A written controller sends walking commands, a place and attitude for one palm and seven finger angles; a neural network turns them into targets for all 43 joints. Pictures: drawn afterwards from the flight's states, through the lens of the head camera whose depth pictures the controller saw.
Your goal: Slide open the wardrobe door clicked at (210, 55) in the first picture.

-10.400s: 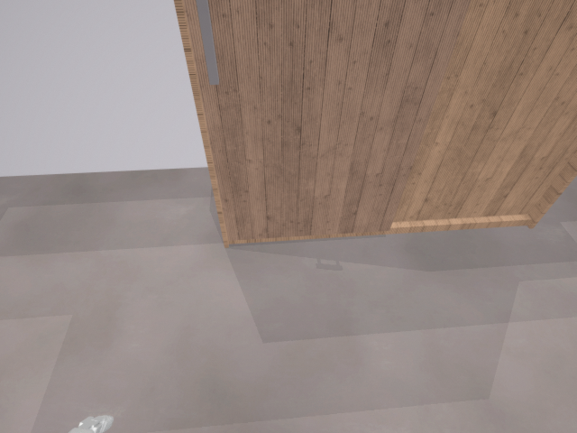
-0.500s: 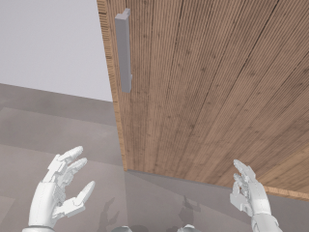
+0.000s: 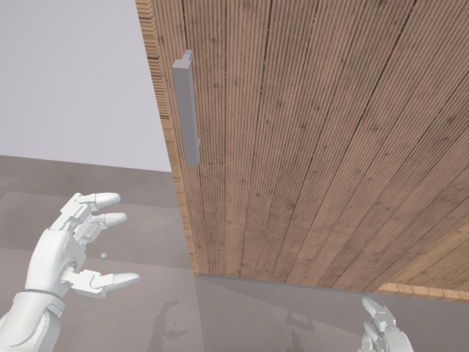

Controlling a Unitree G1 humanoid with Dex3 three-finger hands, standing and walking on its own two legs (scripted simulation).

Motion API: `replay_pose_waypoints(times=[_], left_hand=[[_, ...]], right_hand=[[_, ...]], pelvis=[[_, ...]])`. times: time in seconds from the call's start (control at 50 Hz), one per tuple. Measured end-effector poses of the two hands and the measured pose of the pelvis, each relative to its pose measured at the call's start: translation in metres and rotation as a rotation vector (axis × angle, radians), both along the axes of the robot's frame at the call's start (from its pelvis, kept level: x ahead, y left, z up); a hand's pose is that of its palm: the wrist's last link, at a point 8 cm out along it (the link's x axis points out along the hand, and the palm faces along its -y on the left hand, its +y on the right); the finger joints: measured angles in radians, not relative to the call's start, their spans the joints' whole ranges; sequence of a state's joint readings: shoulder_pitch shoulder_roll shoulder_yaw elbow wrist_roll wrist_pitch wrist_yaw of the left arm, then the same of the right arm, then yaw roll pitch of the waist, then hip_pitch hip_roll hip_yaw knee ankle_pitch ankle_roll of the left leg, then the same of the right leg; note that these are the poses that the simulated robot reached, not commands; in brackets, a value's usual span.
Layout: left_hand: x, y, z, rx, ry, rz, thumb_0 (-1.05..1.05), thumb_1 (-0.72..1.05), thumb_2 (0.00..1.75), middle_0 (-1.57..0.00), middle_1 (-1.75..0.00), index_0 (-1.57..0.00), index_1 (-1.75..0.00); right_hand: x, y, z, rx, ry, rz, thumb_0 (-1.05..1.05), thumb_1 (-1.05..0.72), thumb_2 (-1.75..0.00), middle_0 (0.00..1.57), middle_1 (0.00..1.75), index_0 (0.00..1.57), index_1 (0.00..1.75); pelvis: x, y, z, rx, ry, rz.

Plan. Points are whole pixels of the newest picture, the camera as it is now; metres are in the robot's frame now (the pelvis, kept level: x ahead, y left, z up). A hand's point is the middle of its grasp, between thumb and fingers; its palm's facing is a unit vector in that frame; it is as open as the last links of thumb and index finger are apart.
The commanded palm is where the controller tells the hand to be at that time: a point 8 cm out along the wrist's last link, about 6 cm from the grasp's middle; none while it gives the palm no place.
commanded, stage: raise the hand with hooked fingers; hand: left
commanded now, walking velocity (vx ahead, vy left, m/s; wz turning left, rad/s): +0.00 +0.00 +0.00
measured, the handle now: (191, 113) +0.48 +0.13 +0.15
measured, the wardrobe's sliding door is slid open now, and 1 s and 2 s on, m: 0.00 0.00 0.00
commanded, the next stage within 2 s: move the hooked fingers beside the handle in 1.06 s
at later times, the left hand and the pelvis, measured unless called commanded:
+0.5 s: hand (59, 191) +0.27 +0.26 +0.17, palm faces +0.08 -0.99 -0.09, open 13.9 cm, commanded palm +0.24 +0.30 +0.18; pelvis +0.01 -0.02 +0.02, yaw +1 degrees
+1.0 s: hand (67, 187) +0.28 +0.25 +0.18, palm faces +0.08 -0.99 -0.07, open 14.0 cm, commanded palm +0.24 +0.29 +0.18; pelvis +0.00 -0.03 +0.02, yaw +0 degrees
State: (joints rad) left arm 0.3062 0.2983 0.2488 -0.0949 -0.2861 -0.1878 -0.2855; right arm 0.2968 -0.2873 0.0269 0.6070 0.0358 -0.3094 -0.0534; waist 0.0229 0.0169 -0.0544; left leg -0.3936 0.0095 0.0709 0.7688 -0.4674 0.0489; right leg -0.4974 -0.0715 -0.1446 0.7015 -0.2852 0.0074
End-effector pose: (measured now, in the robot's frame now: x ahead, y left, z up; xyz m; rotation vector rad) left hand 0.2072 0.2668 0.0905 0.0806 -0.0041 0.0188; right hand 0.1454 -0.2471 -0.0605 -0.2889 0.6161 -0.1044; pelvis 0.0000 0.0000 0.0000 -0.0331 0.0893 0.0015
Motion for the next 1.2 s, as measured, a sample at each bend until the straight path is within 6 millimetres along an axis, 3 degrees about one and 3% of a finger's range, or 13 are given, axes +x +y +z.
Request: replay_pose_waypoints(times=[0.16,0.28,0.42,0.62,0.84,1.2], left_hand=[[0.017,0.02,0.03,0.009,-0.042,0.027,0.0,-0.3,0.39,-0.28,-1.07,-0.29,-1.08],[0.027,0.032,0.05,0.002,-0.038,0.038,-0.01,-0.42,0.34,-0.29,-1.15,-0.29,-1.15],[0.035,0.041,0.073,0.008,-0.056,0.048,-0.01,-0.48,0.31,-0.3,-1.18,-0.3,-1.19],[0.051,0.05,0.102,0.01,-0.073,0.05,-0.01,-0.5,0.3,-0.3,-1.2,-0.3,-1.2],[0.05,0.034,0.089,-0.021,-0.045,0.029,-0.01,-0.5,0.3,-0.3,-1.2,-0.3,-1.2],[0.042,0.036,0.092,-0.008,-0.042,0.049,-0.01,-0.5,0.3,-0.3,-1.2,-0.3,-1.2]], right_hand=[[0.034,0.009,0.02,0.014,-0.089,0.044,0.02,-0.9,-0.89,0.2,0.3,0.2,0.3],[0.046,0.022,0.023,0.056,-0.103,0.083,0.02,-0.9,-0.89,0.21,0.3,0.2,0.3],[0.044,0.022,0.019,0.077,-0.072,0.094,0.02,-0.9,-0.89,0.21,0.3,0.2,0.31],[0.028,0.0,0.014,0.065,-0.017,0.051,0.02,-0.9,-0.89,0.21,0.3,0.2,0.3],[0.018,-0.019,0.018,0.051,-0.025,0.004,0.02,-0.9,-0.89,0.21,0.3,0.2,0.3],[0.019,-0.007,0.016,0.077,-0.043,0.025,0.02,-0.9,-0.89,0.21,0.3,0.2,0.3]], pelvis=[[0.007,-0.004,0.01,0.001,-0.044,0.007],[0.009,-0.01,0.015,0.005,-0.066,0.009],[0.009,-0.016,0.02,0.009,-0.085,0.011],[0.005,-0.024,0.024,0.018,-0.101,0.008],[0.001,-0.029,0.023,0.024,-0.102,-0.012],[-0.004,-0.03,0.023,0.025,-0.112,-0.005]])
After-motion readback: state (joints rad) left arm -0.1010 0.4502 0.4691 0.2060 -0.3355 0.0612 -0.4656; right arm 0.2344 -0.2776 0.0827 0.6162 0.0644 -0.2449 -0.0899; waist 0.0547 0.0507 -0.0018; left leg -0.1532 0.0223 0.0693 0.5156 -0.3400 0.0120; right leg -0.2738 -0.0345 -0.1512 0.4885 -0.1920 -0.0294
